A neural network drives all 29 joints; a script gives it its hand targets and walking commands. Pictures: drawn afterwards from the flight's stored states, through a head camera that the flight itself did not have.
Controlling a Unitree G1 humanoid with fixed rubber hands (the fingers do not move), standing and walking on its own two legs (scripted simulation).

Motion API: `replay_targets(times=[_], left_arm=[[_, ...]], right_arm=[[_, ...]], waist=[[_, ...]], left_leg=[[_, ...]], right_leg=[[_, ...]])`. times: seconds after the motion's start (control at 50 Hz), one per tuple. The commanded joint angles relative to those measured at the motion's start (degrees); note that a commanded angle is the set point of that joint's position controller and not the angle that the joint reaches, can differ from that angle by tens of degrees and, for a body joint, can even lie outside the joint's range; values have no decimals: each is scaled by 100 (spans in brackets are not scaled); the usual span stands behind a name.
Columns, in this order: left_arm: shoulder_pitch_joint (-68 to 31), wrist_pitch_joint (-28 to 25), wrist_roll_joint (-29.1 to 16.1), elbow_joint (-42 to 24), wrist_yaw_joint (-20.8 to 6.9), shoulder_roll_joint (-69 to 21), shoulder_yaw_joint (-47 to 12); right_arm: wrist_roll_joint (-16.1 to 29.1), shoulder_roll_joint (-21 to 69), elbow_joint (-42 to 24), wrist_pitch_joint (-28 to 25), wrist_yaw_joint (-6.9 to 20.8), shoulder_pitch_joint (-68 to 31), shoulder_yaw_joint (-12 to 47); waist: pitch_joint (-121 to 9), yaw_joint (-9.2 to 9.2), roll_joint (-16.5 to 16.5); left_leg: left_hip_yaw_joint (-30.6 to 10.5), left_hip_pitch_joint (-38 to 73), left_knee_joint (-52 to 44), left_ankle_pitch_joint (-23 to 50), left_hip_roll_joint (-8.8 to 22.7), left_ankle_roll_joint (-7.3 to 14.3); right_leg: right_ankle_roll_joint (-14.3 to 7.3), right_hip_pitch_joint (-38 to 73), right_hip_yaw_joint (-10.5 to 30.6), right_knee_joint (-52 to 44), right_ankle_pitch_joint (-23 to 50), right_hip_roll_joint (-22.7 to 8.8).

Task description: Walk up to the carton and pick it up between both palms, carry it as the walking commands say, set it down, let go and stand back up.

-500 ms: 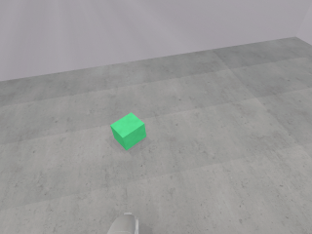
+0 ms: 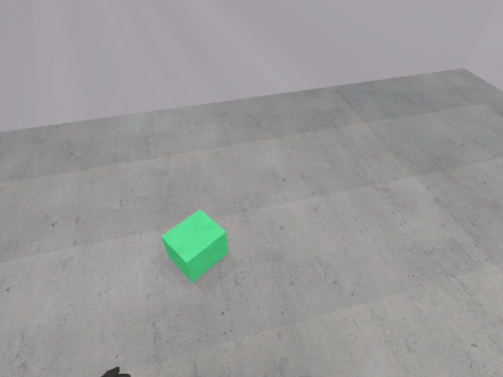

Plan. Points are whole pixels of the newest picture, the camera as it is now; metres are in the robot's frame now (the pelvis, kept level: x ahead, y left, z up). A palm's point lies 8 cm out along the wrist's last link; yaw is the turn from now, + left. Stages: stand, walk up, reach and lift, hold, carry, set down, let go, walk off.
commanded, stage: walk up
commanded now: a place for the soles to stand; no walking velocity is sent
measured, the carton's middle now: (196, 244) +0.77 +0.22 -0.65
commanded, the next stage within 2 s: none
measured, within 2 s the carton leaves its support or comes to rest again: neither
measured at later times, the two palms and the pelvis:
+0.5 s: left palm (60, 322) +0.25 +0.35 -0.11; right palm (321, 295) +0.29 -0.14 -0.11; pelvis +0.19 +0.10 +0.00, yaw -3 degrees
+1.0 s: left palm (68, 248) +0.41 +0.40 -0.10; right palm (276, 248) +0.40 -0.06 -0.10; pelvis +0.31 +0.16 +0.02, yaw -4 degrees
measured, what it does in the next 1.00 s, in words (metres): walks ahead: left foot, then right foot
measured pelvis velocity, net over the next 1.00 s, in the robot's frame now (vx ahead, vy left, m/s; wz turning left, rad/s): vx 0.31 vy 0.16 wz -0.06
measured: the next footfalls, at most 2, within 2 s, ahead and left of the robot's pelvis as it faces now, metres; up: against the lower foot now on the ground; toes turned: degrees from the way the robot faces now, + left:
left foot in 0.30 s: +0.32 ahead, +0.22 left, +0.00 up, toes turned +6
right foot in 0.54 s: +0.30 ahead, +0.01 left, +0.00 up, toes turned -5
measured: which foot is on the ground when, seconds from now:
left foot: up 0.00-0.28, down 0.30-0.56, up 0.58-0.78, down 0.80-1.00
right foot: down 0.00-0.28, up 0.30-0.52, down 0.54-1.00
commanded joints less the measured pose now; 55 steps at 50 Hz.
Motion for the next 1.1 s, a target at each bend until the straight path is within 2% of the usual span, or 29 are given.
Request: replay_targets(times=[0.0,0.08,0.1,0.16,0.2,0.24,0.26,0.28,0.3,0.32,0.36,0.42,0.44,0.48,0.5,0.52,0.54,0.56,0.58,0.62,0.7,0.74,0.78,0.8,0.82,0.86,0.88,0.98,1.08], left_arm=[[995,-147,-6,50,280,988,364],[456,-336,55,137,214,833,319],[388,-318,48,172,171,877,345],[125,-256,11,227,40,915,359],[118,-143,16,248,6,987,372],[557,-52,44,293,-54,881,345],[934,-18,-33,216,-96,628,263],[1099,38,-55,30,-117,339,181],[684,103,-172,-202,-104,444,230],[340,114,-150,-315,-109,602,251],[421,100,-39,-341,-88,611,269],[731,177,43,-110,-107,523,316],[918,160,-6,-61,-107,425,288],[1961,77,-22,269,-64,398,326],[2177,65,30,280,1,694,414],[1703,73,116,22,101,1108,498],[750,181,13,-287,252,1287,573],[554,180,-16,-258,356,1063,481],[530,103,19,-153,343,885,385],[269,10,8,-70,263,820,353],[-159,-32,-19,22,112,625,258],[-402,93,-75,101,-26,632,233],[169,162,-179,161,-64,292,105],[282,238,-187,256,-45,159,67],[294,270,-225,316,-25,165,48],[2,246,-90,414,-43,551,121],[-90,235,-124,413,-52,668,105],[-179,291,-188,607,-39,429,32],[-353,328,-130,864,-32,517,-31]], right_arm=[[-140,-449,-1138,-265,88,-1034,-154],[-80,-270,-1061,-315,201,-920,-161],[-51,-188,-1109,-338,217,-925,-89],[-15,14,-1111,-445,273,-748,-101],[-30,-64,-952,-453,244,-256,-209],[-88,-472,-796,-455,116,476,-398],[-143,-966,-823,-461,-8,862,-536],[11,-1392,-1026,-405,-97,808,-594],[187,-1490,-1084,-290,-231,535,-624],[259,-1374,-1093,-254,-281,117,-611],[134,-974,-1148,-298,-287,-586,-412],[78,-772,-901,-354,-210,-690,-328],[65,-830,-877,-304,-202,-792,-307],[48,-705,-873,-159,-142,-1305,-242],[7,-434,-941,-67,-105,-1582,-116],[59,-45,-1016,15,-47,-1375,0],[53,-176,-1038,65,-40,-1162,-31],[19,-371,-1029,33,20,-1237,-140],[30,-297,-899,-2,20,-1079,-120],[-34,-453,-714,-51,-27,-767,-239],[68,-101,-560,-205,-70,-556,-96],[91,-193,-474,-362,-122,-224,-151],[150,-770,-592,-436,-205,-332,-245],[208,-754,-587,-419,-247,-487,-183],[229,-650,-565,-346,-270,-705,-133],[203,-448,-432,-276,-254,-794,-39],[217,-514,-382,-293,-258,-638,-34],[168,-584,-290,-331,-252,-799,-25],[212,-545,-191,-267,-218,-1104,3]], waist=[[840,569,-670],[656,337,-809],[585,359,-1211],[352,130,-1479],[108,-39,-1188],[-424,-364,-36],[-864,-518,1304],[-1172,-370,1757],[-939,-531,1105],[-494,-389,648],[-83,-11,979],[-30,183,1076],[-11,266,1132],[65,920,365],[358,1209,-925],[646,889,-1615],[1345,465,-801],[1432,481,-350],[924,322,-331],[361,234,-674],[96,72,-1292],[-227,-109,-1276],[-985,198,178],[-917,266,338],[-880,363,328],[-384,212,-177],[-433,162,-12],[-761,269,237],[-509,284,266]], left_leg=[[-579,-3482,1224,554,473,-188],[-406,-2232,-82,1550,487,-319],[-129,-1893,-730,1821,393,-286],[342,13,-1831,2939,48,-114],[495,1105,-2383,3309,-144,-4],[416,2256,-2580,2759,-246,163],[-1386,2845,-3008,2769,915,670],[-3391,2781,-3852,1630,1920,1213],[-3708,2532,-4463,169,2197,1463],[-3570,2043,-4636,-663,2219,1391],[-2720,1381,-4561,-646,1983,1330],[-1851,95,-4685,-835,1878,1231],[-1408,-140,-4536,-920,1681,1166],[-398,-1889,-3293,-1730,1019,701],[79,-2586,-1734,-1865,433,343],[98,-2634,-236,-900,-238,31],[-450,-2326,39,-65,112,-62],[-617,-2229,183,517,300,-88],[-602,-2193,180,635,261,-72],[-561,-1468,-104,832,303,-170],[-70,217,-1876,1490,3,-3],[-127,1436,-2938,3274,39,39],[-1612,1786,-3098,5215,1077,653],[-1794,1492,-3218,5625,1421,1003],[-1284,1220,-3121,5182,1119,895],[-698,1027,-2890,4667,624,414],[-589,1261,-2866,4931,546,384],[-643,1770,-2889,5534,712,513],[-709,1381,-3514,3992,715,420]], right_leg=[[-1150,2240,3890,-3294,-195,-2284],[-993,1571,1985,-3103,2002,-1742],[-862,1552,1289,-2848,2614,-1411],[-629,599,423,-2532,2272,-1068],[-522,263,345,-2014,1691,-1070],[-162,115,36,-94,1713,-669],[174,-701,90,1963,656,-145],[274,-1172,767,3053,-1693,480],[244,-1476,1121,3233,-1355,230],[228,-1728,1065,3126,-1158,-39],[229,-1520,916,2301,-1503,-204],[101,-88,651,995,-1684,-50],[105,267,430,395,-1111,0],[15,2232,297,-811,291,206],[-85,1951,1572,-1831,-958,-417],[-519,846,4650,-3606,-3133,-1873],[-909,25,5323,-4294,-3802,-2329],[-890,296,4833,-4088,-2696,-2124],[-891,832,4167,-3528,-1300,-1912],[-942,869,3251,-3204,-401,-1745],[-656,573,1276,-2151,3182,-1094],[-222,213,712,-1306,3057,-674],[184,387,555,-377,2101,-201],[280,588,613,-489,967,-12],[235,1065,693,-1244,979,-139],[193,986,907,-1591,2169,-368],[139,957,895,-1471,2600,-381],[242,1052,757,-1408,2213,-279],[256,1173,782,-1743,1577,-276]])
